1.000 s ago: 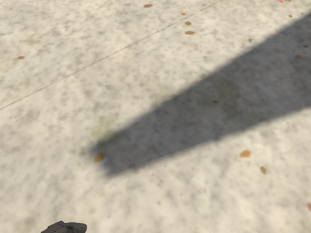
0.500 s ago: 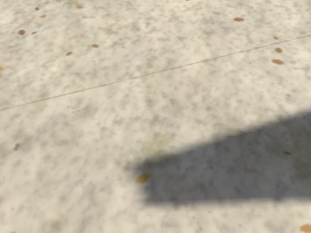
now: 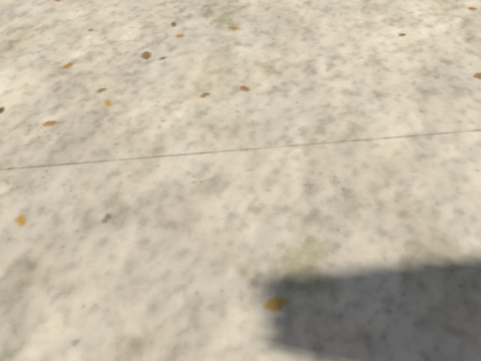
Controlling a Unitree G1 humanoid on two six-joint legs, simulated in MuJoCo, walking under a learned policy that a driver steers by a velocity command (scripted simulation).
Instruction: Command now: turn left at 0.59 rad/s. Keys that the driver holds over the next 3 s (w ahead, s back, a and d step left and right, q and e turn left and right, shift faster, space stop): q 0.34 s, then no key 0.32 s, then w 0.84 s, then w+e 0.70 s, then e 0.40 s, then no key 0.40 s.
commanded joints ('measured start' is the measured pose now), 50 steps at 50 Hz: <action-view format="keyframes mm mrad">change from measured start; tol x32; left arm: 1 13 260 58 -81 24 -15 17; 50 241 173 47 125 17 -62 -46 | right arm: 1 -2 -64 -17 -84 21 -20 -13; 50 -82 -92 32 17 -24 -99 8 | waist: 1 23 -263 -33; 20 52 -223 -69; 24 -19 237 -107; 50 85 -122 153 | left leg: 1 -229 -48 68 264 -420 -46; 6 -173 66 116 718 -287 -86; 19 44 129 265 217 -344 -63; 24 332 571 -231 -142 518 196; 44 183 384 -126 -317 -410 190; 50 -390 178 124 470 -298 46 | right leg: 1 150 -427 463 -363 -101 -165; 7 134 -253 48 -187 496 -158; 19 195 -332 -45 -69 628 -169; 22 34 -280 -117 108 406 -59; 24 -219 -80 -120 434 -319 29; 26 -217 -109 -50 496 -223 31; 41 -185 -76 -90 198 -131 1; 46 290 -24 -133 -123 25 -67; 50 285 -416 477 -440 -489 -218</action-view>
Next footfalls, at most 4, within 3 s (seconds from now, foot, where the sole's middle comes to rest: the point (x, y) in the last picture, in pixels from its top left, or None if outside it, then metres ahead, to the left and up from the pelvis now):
0.44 left None -0.01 0.10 -0.77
0.94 right None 0.08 -0.07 -0.77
1.42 left None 0.35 0.21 -0.77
1.96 right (205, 296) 0.67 0.14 -0.77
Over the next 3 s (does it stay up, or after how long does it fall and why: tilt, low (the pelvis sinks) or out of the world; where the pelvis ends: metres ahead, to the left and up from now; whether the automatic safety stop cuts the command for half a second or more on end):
stays up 0.81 0.19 0.01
